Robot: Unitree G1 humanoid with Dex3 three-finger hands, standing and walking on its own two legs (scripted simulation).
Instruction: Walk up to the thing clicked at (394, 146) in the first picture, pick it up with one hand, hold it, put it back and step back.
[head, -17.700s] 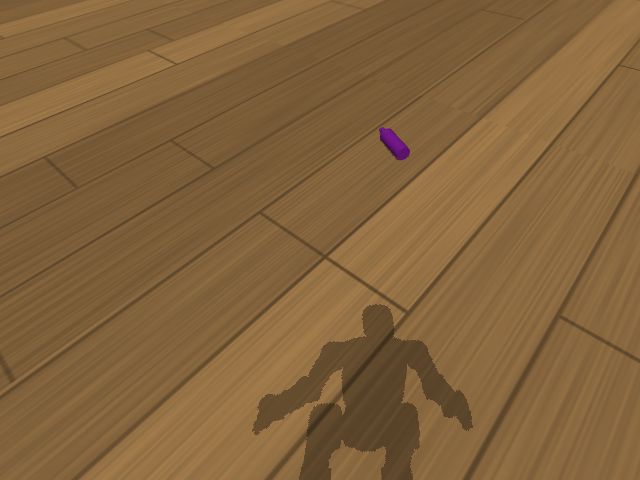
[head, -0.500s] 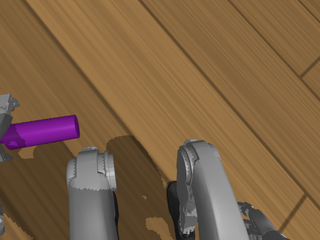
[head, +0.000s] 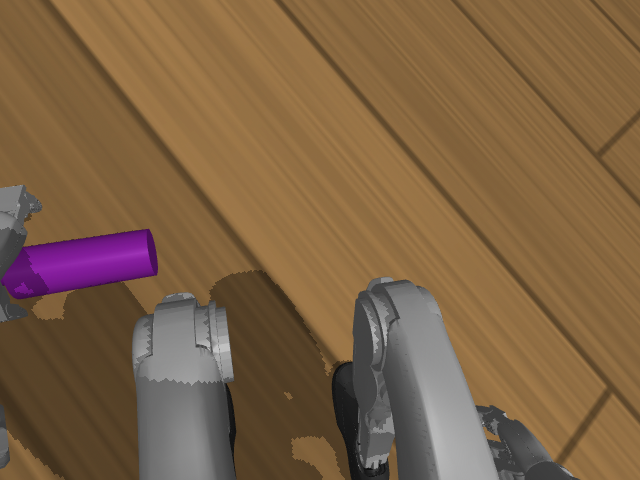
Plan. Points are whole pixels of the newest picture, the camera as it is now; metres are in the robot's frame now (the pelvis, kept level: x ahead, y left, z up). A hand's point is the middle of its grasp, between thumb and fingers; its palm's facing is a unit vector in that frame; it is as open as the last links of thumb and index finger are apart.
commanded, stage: rise first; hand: left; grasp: from above
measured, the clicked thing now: (66, 265) +0.40 +0.37 -0.28
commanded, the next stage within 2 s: approach in 0.06 s
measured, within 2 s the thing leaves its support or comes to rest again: neither
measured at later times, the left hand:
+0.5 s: hand (64, 256) +0.38 +0.32 -0.16, palm faces -0.38 -0.08 -0.92, open 14.1 cm
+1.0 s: hand (24, 267) +0.37 +0.37 -0.17, palm faces -0.50 -0.12 -0.86, open 14.1 cm
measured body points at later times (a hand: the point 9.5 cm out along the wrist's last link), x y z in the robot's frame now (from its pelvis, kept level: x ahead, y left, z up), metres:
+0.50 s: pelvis +0.00 +0.00 +0.01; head +0.20 +0.09 +0.40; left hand +0.40 +0.32 -0.11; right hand +0.12 -0.26 -0.10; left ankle +0.08 +0.13 -0.28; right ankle +0.10 -0.11 -0.28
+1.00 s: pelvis +0.00 +0.00 +0.00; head +0.23 +0.08 +0.39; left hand +0.39 +0.37 -0.12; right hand +0.09 -0.27 -0.11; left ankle +0.08 +0.13 -0.28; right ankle +0.10 -0.11 -0.28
